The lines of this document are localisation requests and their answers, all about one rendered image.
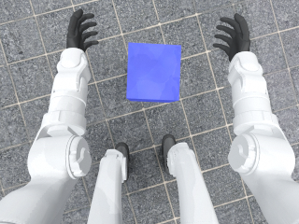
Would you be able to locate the robot right hand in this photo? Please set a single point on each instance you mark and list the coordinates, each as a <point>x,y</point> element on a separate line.
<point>239,40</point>

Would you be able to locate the robot left hand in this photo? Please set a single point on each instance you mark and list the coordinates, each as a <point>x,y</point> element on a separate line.
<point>75,37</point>

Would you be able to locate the carton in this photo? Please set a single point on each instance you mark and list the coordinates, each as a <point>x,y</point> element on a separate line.
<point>153,72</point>

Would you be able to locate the robot right shin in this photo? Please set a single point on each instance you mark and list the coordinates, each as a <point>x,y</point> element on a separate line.
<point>183,144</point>

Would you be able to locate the left robot thigh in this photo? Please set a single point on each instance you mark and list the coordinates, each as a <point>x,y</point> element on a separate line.
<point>106,203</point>

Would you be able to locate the left robot upper arm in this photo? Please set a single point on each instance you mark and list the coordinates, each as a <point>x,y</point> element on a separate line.
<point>55,165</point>

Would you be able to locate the right robot upper arm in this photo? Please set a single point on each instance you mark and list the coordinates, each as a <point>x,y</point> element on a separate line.
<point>266,163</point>

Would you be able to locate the left robot forearm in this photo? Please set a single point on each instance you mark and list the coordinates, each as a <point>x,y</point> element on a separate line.
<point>68,99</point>

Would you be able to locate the right robot forearm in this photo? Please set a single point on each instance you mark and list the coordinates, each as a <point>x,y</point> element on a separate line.
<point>251,103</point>

